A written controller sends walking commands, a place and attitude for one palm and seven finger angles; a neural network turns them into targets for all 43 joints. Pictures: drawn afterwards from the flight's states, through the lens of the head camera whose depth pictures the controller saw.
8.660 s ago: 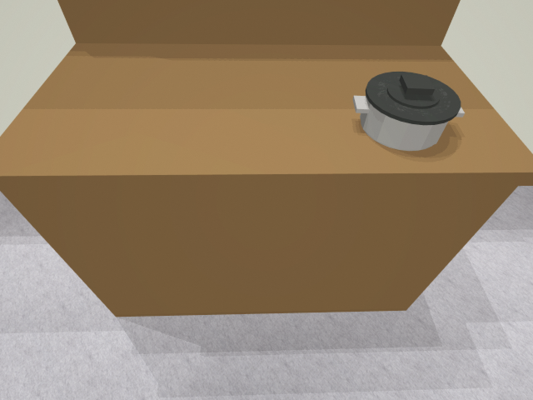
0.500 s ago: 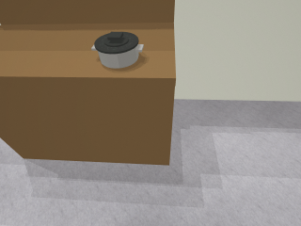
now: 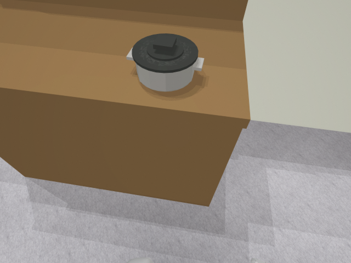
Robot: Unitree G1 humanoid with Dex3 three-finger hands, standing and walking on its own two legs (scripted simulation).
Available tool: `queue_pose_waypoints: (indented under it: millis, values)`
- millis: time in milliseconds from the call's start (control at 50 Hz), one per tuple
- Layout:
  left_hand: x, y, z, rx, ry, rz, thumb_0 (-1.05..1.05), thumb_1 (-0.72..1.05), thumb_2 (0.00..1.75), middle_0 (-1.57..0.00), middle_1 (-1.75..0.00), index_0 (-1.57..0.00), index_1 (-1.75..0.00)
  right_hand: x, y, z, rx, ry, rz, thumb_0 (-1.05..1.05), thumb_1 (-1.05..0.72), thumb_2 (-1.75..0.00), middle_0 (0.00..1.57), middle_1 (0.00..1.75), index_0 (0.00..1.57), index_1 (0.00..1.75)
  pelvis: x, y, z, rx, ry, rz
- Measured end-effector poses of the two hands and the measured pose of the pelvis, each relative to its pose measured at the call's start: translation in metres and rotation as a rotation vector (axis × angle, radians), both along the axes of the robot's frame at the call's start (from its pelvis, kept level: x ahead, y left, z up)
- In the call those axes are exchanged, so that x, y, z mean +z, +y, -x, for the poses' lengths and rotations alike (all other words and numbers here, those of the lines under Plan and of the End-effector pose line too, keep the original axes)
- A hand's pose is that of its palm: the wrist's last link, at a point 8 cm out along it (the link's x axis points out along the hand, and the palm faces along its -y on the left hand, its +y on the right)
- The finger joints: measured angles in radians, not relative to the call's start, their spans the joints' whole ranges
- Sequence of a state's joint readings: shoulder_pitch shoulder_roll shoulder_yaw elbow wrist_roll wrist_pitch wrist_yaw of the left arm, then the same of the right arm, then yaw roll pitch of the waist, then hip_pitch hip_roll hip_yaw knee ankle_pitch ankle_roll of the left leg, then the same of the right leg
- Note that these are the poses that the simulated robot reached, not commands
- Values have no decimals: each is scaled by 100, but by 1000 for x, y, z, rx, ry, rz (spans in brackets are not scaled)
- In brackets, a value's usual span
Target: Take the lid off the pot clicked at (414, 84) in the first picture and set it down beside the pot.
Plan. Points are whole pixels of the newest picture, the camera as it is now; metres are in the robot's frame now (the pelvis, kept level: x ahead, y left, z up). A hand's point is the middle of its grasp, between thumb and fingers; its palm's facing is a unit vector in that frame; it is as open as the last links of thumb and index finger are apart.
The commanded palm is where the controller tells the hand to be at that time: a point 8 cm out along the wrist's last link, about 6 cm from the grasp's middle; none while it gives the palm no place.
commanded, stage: take the last steps up to it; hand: left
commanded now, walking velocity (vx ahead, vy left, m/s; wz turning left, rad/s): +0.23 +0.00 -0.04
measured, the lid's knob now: (165, 43) +0.64 +0.10 +0.15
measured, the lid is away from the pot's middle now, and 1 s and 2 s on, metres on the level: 0.00 0.00 0.00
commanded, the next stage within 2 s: come to a stop and stand still in 0.18 s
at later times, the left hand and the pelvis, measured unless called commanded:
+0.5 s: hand (133, 219) +0.24 +0.14 -0.15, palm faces +0.00 -0.97 -0.24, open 7.3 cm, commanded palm none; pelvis +0.14 -0.03 +0.01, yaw -1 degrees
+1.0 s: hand (82, 258) +0.13 +0.25 -0.15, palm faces +0.02 -0.95 -0.30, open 7.4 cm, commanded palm none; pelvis +0.10 +0.05 +0.00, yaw -2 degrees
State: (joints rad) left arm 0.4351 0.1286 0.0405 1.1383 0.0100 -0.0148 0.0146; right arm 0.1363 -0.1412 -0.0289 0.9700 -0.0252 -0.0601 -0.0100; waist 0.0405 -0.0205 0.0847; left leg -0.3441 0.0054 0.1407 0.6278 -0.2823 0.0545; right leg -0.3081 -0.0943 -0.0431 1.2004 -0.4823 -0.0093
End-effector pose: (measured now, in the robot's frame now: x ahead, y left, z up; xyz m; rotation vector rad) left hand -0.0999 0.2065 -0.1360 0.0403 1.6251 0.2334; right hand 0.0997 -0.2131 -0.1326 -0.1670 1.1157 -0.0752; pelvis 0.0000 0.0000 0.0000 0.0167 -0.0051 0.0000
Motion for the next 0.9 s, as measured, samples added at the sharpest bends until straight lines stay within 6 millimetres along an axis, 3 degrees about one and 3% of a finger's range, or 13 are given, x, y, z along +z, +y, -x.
queue_pose_waypoints:
  millis: [100,200,280,360,420,500,660,780,900]
  values:
    - [8,28,-120,-78,-238,-47,1,91,90,-20,-29,-20,-30,16,-8,-13,-68,-13,35,-3,-94,-90,20,30,20,30,14,6,-33,-13,-2,-11]
    - [23,32,-224,-133,-425,-70,0,91,90,-20,-29,-20,-30,14,-15,-12,-84,72,31,-2,-93,-90,20,30,20,30,18,4,-67,-11,2,-17]
    - [30,21,-287,-190,-493,-75,0,91,90,-20,-29,-20,-30,2,-19,-7,-119,159,6,-1,-92,-90,20,30,20,30,15,-5,-96,-13,-4,-19]
    - [24,3,-331,-235,-525,-87,0,91,90,-20,-29,-20,-30,-17,-26,-3,-154,255,-23,0,-91,-90,20,30,20,30,3,-21,-127,-18,-13,-17]
    - [22,-10,-339,-243,-503,-81,0,91,90,-20,-29,-20,-30,-21,-29,-7,-175,313,-29,0,-91,-90,20,30,20,30,3,-25,-137,-15,-15,-4]
    - [22,-15,-330,-207,-442,-87,-1,91,90,-20,-29,-20,-30,-16,-32,-26,-174,322,-21,0,-91,-90,20,30,20,30,9,-26,-139,-13,-15,-15]
    - [22,22,-304,-201,-378,-122,-1,92,90,-20,-30,-21,-30,-5,-29,-66,-135,201,6,0,-91,-90,20,30,20,30,12,-10,-123,-23,-3,-19]
    - [10,62,-285,-191,-407,-139,0,91,90,-20,-30,-21,-30,1,-13,-77,-121,30,54,0,-91,-90,20,30,20,30,-2,21,-114,-10,-23,5]
    - [16,86,-259,-190,-393,-152,0,91,90,-20,-29,-20,-30,3,14,-79,-91,-27,18,0,-91,-90,20,30,20,30,-1,39,-106,-36,-37,-11]
